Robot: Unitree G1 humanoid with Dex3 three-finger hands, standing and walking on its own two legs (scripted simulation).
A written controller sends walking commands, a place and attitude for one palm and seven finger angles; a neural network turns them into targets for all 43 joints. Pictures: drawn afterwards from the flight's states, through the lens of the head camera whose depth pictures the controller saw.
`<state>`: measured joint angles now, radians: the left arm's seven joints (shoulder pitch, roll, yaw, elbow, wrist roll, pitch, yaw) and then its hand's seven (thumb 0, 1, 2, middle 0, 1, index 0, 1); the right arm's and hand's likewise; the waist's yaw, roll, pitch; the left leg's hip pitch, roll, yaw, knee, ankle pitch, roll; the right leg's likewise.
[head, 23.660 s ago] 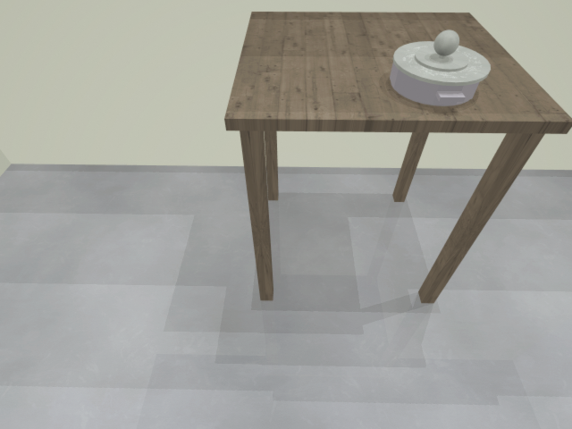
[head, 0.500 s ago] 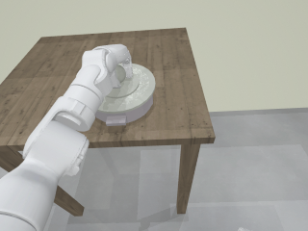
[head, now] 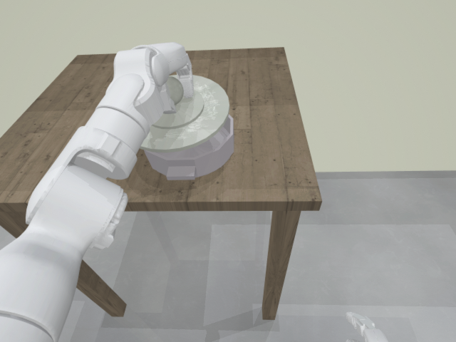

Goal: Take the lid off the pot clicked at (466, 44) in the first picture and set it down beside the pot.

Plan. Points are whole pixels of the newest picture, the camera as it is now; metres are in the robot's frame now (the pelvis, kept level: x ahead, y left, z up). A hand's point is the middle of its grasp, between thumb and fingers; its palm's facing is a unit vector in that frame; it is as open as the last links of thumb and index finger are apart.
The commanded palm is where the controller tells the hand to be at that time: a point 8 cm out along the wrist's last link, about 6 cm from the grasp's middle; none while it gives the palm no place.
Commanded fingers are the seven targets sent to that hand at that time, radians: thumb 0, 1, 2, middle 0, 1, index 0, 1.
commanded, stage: lift the lid straight up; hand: left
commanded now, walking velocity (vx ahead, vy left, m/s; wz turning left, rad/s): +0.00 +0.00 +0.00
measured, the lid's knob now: (169, 91) +0.48 +0.11 +0.22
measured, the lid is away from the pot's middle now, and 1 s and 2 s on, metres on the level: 0.02 0.02 0.10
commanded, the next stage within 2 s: move the lid sideways beside the pot in 1.22 s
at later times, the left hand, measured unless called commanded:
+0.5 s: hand (168, 64) +0.48 +0.10 +0.27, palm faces -0.23 -0.08 -0.97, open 7.4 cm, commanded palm +0.46 +0.10 +0.35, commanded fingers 0.00 0.65 0.98 -0.84 -1.06 -0.86 -1.07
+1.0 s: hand (158, 37) +0.48 +0.11 +0.32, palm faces -0.16 -0.09 -0.98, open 7.4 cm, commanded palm +0.46 +0.10 +0.39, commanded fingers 0.00 0.65 0.98 -0.84 -1.06 -0.86 -1.07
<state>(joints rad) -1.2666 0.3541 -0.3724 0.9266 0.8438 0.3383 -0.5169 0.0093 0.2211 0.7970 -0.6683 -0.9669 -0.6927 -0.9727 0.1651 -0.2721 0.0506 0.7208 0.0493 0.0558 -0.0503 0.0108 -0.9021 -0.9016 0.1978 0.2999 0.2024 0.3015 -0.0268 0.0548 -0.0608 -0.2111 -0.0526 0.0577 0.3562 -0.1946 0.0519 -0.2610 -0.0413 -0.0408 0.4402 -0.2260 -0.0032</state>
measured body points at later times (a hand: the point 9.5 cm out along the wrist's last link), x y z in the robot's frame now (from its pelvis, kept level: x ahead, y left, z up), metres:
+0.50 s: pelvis +0.01 +0.01 +0.00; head +0.01 -0.03 +0.45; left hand +0.48 +0.10 +0.33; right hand +0.10 -0.25 -0.14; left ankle -0.01 +0.09 -0.74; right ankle +0.00 -0.12 -0.74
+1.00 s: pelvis +0.01 +0.00 +0.00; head +0.02 -0.03 +0.45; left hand +0.48 +0.11 +0.37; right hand +0.14 -0.24 -0.13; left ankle -0.01 +0.09 -0.74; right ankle +0.00 -0.12 -0.74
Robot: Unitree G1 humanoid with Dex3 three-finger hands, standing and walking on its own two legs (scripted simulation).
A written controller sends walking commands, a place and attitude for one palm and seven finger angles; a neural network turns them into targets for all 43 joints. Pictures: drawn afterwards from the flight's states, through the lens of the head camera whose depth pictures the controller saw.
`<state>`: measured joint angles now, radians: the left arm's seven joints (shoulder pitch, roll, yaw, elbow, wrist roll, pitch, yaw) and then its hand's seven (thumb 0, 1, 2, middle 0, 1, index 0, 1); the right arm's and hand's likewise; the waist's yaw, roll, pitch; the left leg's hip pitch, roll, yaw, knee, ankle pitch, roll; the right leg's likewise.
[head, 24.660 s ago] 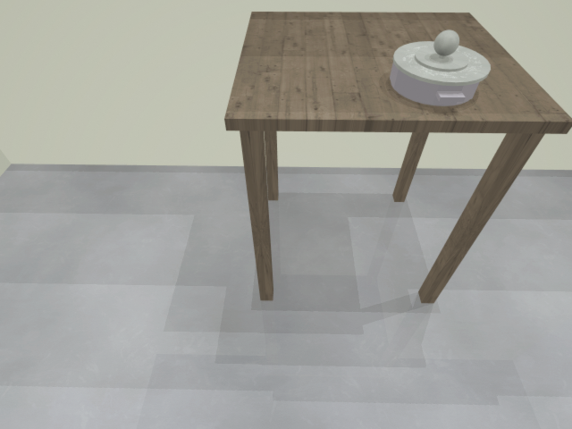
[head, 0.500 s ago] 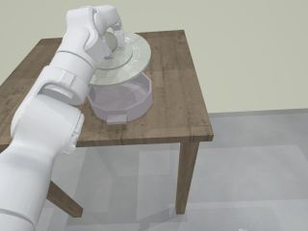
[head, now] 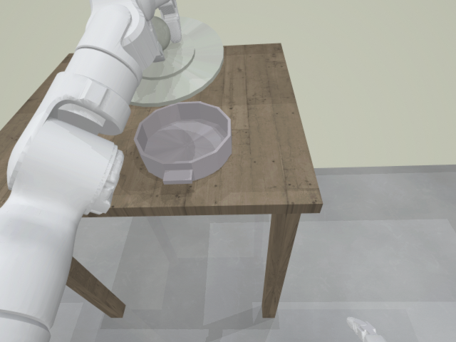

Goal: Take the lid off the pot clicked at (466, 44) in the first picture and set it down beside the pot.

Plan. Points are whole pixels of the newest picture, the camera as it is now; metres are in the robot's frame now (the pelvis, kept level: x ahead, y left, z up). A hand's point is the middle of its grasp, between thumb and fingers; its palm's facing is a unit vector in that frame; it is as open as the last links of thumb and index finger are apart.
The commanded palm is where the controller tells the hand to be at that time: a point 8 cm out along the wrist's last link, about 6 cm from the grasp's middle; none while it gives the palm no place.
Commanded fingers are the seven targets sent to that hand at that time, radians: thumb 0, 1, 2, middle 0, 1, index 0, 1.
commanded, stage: lift the lid straight up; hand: left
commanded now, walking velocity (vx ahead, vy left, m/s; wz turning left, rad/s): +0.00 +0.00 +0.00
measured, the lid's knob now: (153, 34) +0.50 +0.11 +0.31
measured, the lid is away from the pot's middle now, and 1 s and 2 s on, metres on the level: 0.02 0.10 0.20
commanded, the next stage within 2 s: move the lid sideways beside the pot in 0.22 s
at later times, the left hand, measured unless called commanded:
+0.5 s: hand (151, 30) +0.47 +0.10 +0.32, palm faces -0.14 -0.09 -0.99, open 7.4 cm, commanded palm +0.45 +0.12 +0.39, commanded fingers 0.00 0.65 0.98 -0.84 -1.06 -0.86 -1.07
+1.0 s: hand (91, 44) +0.46 +0.19 +0.32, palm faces -0.14 -0.07 -0.99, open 7.4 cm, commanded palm +0.45 +0.19 +0.39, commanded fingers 0.00 0.65 0.98 -0.84 -1.06 -0.86 -1.07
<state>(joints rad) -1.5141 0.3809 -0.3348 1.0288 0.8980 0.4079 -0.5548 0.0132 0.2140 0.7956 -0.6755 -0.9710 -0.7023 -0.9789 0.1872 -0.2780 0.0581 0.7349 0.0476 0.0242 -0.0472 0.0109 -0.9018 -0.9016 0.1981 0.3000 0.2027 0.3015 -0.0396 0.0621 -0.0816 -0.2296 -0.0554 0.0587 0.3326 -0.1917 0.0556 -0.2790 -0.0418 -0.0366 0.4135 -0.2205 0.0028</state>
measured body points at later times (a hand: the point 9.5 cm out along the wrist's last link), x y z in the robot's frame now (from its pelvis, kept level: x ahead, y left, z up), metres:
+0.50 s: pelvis +0.00 +0.00 +0.00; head +0.01 -0.03 +0.45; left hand +0.47 +0.11 +0.38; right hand +0.11 -0.25 -0.13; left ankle -0.02 +0.09 -0.74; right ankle -0.01 -0.12 -0.74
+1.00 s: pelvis -0.01 +0.00 +0.00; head +0.01 -0.02 +0.45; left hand +0.46 +0.19 +0.37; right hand +0.13 -0.25 -0.12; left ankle -0.02 +0.09 -0.74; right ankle -0.01 -0.12 -0.74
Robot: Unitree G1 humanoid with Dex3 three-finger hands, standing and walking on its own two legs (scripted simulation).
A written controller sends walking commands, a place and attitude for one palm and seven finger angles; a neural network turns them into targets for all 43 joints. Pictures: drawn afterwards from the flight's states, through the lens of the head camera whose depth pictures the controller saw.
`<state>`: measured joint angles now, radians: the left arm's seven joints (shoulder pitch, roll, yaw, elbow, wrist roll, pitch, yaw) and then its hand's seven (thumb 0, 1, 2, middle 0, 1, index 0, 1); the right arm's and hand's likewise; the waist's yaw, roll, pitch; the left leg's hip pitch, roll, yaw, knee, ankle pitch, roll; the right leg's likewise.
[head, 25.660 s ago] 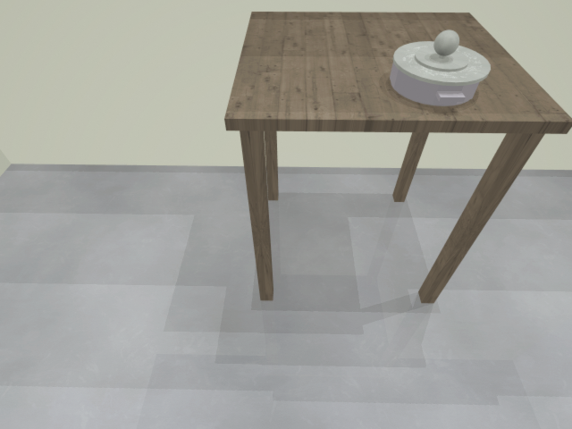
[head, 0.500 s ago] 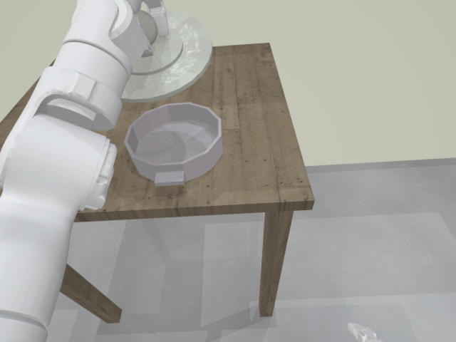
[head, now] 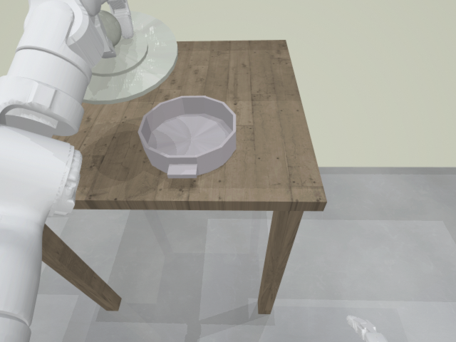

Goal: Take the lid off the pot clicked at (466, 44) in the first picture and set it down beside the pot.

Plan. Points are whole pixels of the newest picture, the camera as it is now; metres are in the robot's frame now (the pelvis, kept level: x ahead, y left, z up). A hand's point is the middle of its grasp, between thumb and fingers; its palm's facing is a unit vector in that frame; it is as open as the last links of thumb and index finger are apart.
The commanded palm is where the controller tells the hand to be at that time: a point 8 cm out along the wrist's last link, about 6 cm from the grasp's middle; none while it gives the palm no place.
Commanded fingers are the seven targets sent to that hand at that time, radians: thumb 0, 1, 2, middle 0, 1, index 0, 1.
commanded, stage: move the lid sideways beside the pot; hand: left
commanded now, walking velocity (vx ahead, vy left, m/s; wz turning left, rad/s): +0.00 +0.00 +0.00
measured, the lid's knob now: (103, 29) +0.49 +0.19 +0.31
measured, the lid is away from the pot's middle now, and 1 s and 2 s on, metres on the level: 0.10 0.20 0.22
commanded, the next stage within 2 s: lower the lid onto the table in 1.38 s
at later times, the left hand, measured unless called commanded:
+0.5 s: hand (77, 30) +0.47 +0.21 +0.32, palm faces -0.14 -0.08 -0.99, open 7.4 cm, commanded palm +0.45 +0.22 +0.39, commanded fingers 0.00 0.65 0.98 -0.84 -1.06 -0.86 -1.07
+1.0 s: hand (36, 36) +0.46 +0.27 +0.32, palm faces -0.15 -0.08 -0.98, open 7.4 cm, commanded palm +0.45 +0.27 +0.39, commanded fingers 0.00 0.65 0.98 -0.84 -1.06 -0.86 -1.07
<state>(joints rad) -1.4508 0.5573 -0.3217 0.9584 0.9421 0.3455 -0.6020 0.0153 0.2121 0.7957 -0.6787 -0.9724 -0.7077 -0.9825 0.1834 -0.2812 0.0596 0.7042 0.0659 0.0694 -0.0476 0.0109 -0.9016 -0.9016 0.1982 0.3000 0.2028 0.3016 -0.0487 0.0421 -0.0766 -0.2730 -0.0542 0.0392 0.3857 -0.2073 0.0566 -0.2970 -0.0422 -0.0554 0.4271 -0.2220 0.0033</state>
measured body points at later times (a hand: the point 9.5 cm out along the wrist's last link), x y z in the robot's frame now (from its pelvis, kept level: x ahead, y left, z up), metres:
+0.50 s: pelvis +0.00 +0.00 +0.00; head +0.02 -0.02 +0.45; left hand +0.47 +0.21 +0.37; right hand +0.10 -0.26 -0.13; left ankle -0.01 +0.08 -0.74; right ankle -0.01 -0.12 -0.74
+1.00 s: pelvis +0.00 -0.01 +0.00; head +0.03 -0.02 +0.45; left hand +0.46 +0.27 +0.37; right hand +0.10 -0.27 -0.13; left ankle -0.01 +0.08 -0.74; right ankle -0.01 -0.12 -0.74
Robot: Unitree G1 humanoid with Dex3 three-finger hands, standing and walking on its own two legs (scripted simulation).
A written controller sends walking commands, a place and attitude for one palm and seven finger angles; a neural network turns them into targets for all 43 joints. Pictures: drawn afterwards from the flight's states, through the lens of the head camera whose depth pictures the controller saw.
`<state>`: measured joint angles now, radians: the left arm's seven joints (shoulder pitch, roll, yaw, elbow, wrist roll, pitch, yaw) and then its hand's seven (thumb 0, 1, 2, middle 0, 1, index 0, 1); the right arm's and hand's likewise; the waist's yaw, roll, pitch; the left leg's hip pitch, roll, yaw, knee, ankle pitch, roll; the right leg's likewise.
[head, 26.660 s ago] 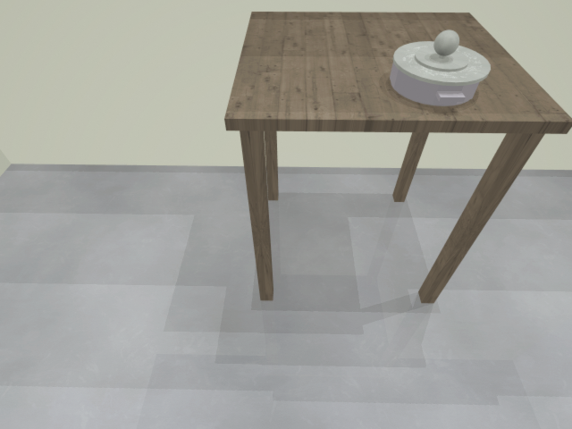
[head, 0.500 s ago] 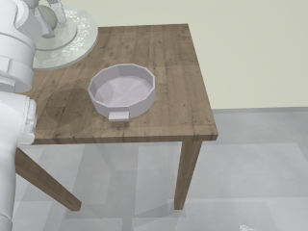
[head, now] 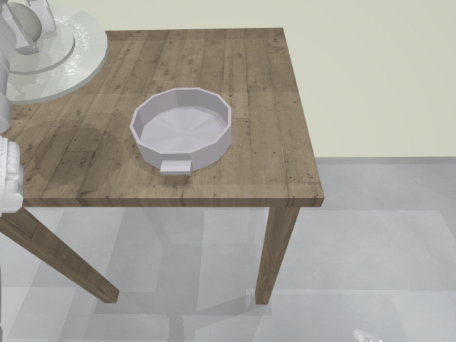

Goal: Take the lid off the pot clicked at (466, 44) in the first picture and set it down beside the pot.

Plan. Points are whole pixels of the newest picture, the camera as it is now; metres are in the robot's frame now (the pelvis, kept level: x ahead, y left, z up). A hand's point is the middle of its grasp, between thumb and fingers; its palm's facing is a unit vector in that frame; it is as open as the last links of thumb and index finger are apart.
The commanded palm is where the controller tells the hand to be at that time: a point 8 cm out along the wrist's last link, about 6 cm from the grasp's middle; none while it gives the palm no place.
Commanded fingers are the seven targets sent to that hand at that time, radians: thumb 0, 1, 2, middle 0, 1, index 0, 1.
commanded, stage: move the lid sideways beside the pot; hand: left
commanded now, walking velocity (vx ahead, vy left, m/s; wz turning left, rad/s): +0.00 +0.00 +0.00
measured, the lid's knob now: (19, 23) +0.49 +0.28 +0.31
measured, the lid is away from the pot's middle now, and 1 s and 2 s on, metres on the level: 0.20 0.22 0.22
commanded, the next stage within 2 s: lower the lid onto the table in 0.38 s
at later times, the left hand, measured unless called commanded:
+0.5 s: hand out of the picture +0.46 +0.32 +0.31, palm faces -0.16 -0.07 -0.98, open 7.3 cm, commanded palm +0.46 +0.30 +0.38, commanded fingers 0.00 0.65 0.98 -0.84 -1.06 -0.86 -1.07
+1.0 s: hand (22, 48) +0.48 +0.29 +0.28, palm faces -0.20 -0.14 -0.97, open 7.3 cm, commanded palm +0.46 +0.30 +0.35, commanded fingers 0.00 0.65 0.98 -0.84 -1.06 -0.86 -1.07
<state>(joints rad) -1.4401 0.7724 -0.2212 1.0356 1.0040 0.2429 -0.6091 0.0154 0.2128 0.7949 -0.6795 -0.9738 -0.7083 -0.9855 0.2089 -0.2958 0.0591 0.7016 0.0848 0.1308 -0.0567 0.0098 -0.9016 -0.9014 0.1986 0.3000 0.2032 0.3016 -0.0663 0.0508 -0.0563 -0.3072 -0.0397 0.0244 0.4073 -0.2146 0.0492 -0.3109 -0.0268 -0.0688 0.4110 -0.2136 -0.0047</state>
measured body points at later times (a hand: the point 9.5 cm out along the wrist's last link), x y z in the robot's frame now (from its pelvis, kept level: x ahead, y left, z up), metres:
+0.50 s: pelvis +0.01 +0.01 +0.00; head +0.05 -0.01 +0.45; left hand +0.46 +0.32 +0.37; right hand +0.09 -0.26 -0.13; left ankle -0.01 +0.09 -0.74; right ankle -0.01 -0.12 -0.74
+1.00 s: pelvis +0.01 +0.01 +0.00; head +0.06 -0.01 +0.45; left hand +0.49 +0.30 +0.33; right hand +0.09 -0.26 -0.13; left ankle -0.01 +0.09 -0.74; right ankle -0.01 -0.12 -0.74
